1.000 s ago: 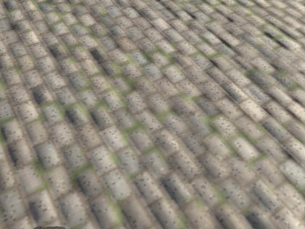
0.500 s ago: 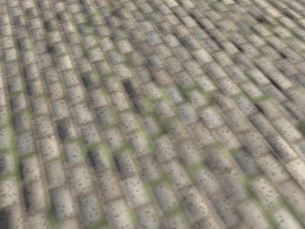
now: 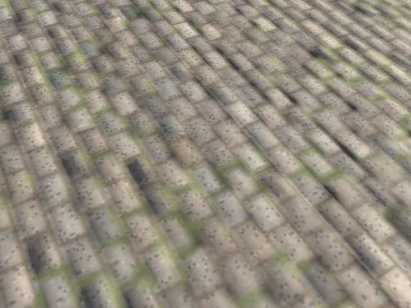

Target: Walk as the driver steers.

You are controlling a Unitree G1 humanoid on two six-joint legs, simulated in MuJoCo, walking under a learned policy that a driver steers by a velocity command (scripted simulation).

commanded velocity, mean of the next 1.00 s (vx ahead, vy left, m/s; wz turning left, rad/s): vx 0.35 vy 0.00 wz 0.49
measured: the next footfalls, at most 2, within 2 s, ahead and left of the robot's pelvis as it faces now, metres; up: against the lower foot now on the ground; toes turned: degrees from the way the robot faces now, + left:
right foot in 0.20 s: +0.29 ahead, -0.15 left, +0.00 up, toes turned +5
left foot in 0.70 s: +0.48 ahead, +0.16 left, +0.00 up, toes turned +23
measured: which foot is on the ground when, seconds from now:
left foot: down 0.00-0.22, up 0.24-0.68, down 0.70-1.00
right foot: up 0.00-0.18, down 0.20-0.70, up 0.72-1.00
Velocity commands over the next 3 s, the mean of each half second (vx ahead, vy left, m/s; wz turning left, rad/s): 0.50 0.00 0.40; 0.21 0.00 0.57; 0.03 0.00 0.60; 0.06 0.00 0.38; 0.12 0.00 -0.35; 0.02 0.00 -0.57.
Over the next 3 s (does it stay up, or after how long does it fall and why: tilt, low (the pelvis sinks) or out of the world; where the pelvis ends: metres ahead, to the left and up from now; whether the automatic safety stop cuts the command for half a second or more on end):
stays up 0.54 0.14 -0.01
